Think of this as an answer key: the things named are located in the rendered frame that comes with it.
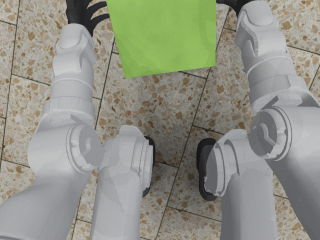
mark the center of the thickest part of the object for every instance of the robot left hand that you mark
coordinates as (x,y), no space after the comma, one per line
(78,13)

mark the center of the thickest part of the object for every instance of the robot right shin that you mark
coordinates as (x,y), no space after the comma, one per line
(231,134)

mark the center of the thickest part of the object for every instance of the right robot forearm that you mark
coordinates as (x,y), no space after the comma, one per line
(267,62)

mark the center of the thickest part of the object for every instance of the robot left foot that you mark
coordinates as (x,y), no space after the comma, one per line
(151,143)

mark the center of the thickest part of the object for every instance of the left robot forearm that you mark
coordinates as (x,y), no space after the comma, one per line
(72,80)

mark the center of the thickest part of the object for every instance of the right robot upper arm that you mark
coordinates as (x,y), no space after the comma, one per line
(288,138)

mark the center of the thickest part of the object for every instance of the left robot upper arm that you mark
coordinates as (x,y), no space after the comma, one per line
(62,160)

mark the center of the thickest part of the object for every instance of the carton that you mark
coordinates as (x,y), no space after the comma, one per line
(163,36)

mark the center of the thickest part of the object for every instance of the robot right hand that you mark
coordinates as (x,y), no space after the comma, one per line
(235,4)

